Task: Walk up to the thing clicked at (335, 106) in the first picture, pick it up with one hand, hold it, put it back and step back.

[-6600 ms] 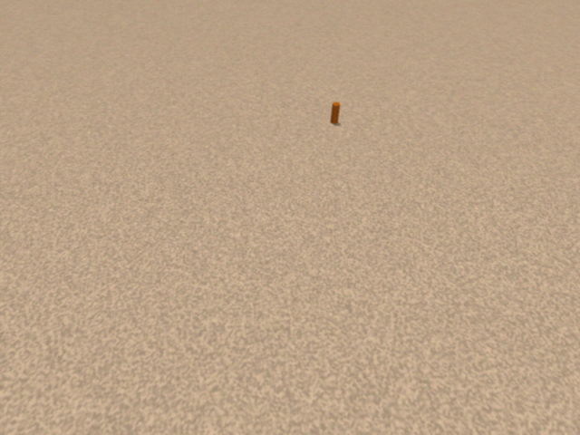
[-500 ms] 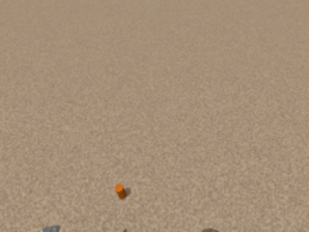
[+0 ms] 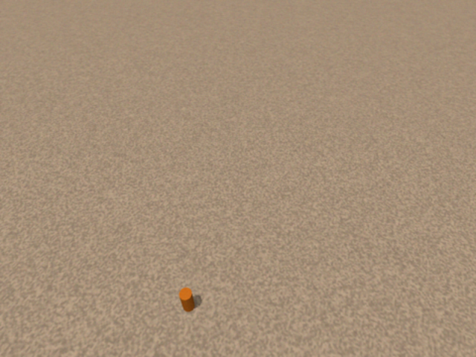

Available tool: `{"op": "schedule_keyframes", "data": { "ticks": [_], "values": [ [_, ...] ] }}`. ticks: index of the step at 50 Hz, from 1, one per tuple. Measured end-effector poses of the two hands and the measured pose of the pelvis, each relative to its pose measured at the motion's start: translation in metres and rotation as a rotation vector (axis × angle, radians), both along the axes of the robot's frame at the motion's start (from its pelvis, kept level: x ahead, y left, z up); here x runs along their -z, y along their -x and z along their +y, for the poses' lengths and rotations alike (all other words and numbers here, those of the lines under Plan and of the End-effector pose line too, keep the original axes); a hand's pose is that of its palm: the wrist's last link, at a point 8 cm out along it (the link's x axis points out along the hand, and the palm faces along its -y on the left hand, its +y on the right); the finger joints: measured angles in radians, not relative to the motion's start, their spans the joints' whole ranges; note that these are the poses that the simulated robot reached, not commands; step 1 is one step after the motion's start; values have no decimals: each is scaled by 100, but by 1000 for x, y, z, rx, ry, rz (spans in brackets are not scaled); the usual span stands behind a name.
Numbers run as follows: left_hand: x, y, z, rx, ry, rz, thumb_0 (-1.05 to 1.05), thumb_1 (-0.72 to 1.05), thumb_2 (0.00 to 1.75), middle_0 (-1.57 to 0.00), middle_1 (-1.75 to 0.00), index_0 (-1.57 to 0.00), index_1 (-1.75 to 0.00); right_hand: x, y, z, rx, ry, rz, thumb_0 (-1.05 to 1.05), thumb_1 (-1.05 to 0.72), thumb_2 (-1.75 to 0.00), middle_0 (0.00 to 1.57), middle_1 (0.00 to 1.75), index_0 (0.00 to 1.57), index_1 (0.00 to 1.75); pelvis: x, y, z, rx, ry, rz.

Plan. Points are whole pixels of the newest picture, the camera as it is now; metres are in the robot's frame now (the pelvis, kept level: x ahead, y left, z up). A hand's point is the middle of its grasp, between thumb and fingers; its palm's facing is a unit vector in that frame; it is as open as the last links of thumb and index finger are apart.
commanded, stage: walk up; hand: left
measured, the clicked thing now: (187, 300) +0.48 +0.21 -0.71
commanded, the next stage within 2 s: stand in 0.64 s
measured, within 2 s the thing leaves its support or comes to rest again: neither
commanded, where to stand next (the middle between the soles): +0.10 -0.02 m, yaw +1 degrees
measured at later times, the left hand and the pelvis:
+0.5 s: hand out of the picture +0.09 +0.25 -0.15, palm faces +0.05 -0.94 -0.33, open 7.4 cm; pelvis +0.01 +0.00 +0.00, yaw +2 degrees
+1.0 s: hand out of the picture +0.09 +0.24 -0.15, palm faces +0.03 -0.94 -0.35, open 7.4 cm; pelvis +0.01 -0.01 +0.01, yaw +1 degrees
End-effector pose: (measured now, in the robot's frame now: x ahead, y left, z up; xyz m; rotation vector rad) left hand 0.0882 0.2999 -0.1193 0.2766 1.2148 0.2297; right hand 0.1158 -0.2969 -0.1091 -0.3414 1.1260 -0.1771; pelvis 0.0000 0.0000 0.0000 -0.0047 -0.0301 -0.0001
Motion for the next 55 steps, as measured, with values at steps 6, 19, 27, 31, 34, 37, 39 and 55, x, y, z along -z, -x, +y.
{"op": "schedule_keyframes", "data": {
  "ticks": [6, 19, 27, 31, 34, 37, 39, 55],
  "values": [
    [-2, 8, 3, -15, -6, 12, 0, 90, 90, -21, -30, -20, -30, 2, -2, 4, -13, -14, 11, 1, -90, -90, 20, 30, 20, 30, -1, 0, -1, -7, 2, 2],
    [-2, 12, 1, -32, -4, 30, 0, 90, 90, -21, -30, -20, -30, 10, 21, 5, 0, -20, 98, 1, -90, -90, 20, 30, 20, 30, -3, -5, -2, -25, 2, 7],
    [-3, 5, -3, -35, -3, 13, 0, 90, 90, -21, -30, -20, -30, 10, 21, 1, 2, -17, 109, 1, -90, -90, 20, 30, 20, 30, -3, -9, -4, -36, 4, 9],
    [-3, 0, -4, -37, -3, 0, 0, 90, 90, -21, -30, -20, -30, 9, 16, -1, -3, -13, 98, 1, -90, -90, 20, 30, 20, 30, -2, -10, -6, -41, 4, 8],
    [-4, -2, -6, -32, -5, -6, 0, 90, 90, -21, -30, -20, -30, 8, 11, -1, -10, -10, 90, 1, -90, -90, 20, 30, 20, 30, -3, -11, -7, -39, 3, 6],
    [-5, -2, -8, -22, -5, -2, 0, 90, 90, -21, -30, -20, -30, 7, 7, -1, -15, -13, 79, 1, -90, -90, 20, 30, 20, 30, -4, -12, -8, -35, 1, 4],
    [-6, -2, -10, -17, -5, 2, 0, 90, 90, -21, -30, -20, -30, 7, 4, -1, -15, -16, 71, 1, -90, -90, 20, 30, 20, 30, -4, -13, -9, -32, 0, 3],
    [-11, 8, -17, -3, -24, 17, 0, 90, 90, -21, -30, -20, -30, 9, 6, -9, -7, -34, 66, 1, -90, -90, 20, 30, 20, 30, -6, -14, -17, -23, -5, -5]
  ]
}}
